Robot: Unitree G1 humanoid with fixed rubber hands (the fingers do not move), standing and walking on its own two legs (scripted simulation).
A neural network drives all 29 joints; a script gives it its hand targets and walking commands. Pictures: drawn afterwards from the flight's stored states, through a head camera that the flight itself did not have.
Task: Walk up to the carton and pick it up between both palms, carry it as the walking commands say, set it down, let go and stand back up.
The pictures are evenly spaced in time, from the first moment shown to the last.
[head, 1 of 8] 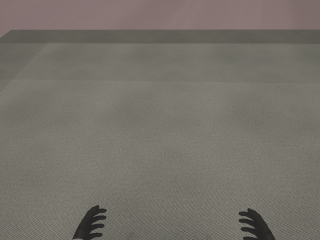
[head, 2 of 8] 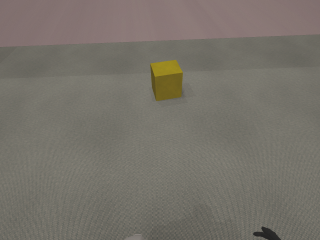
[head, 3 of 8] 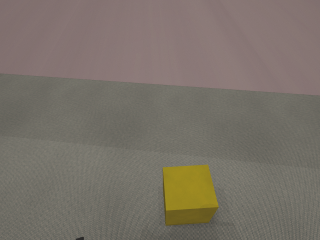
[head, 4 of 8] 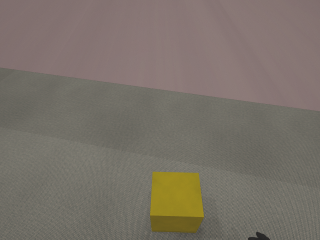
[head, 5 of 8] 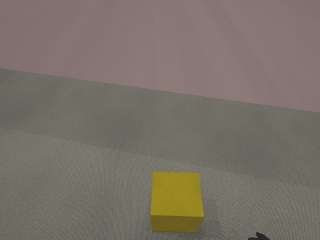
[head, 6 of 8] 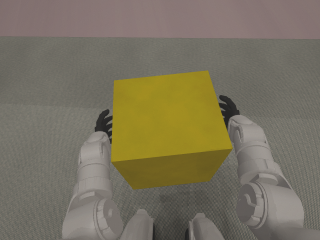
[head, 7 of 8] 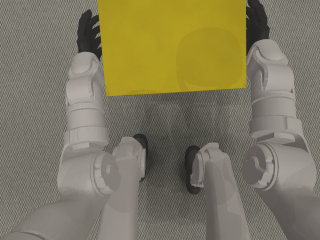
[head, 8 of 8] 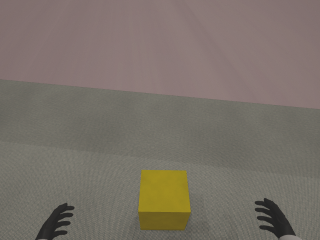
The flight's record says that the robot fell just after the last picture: no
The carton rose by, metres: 0.67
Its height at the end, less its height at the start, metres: +0.00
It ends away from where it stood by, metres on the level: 0.04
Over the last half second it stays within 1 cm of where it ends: yes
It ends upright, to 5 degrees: yes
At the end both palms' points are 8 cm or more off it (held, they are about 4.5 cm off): yes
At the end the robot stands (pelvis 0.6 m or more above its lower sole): yes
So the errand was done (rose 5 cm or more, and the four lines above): yes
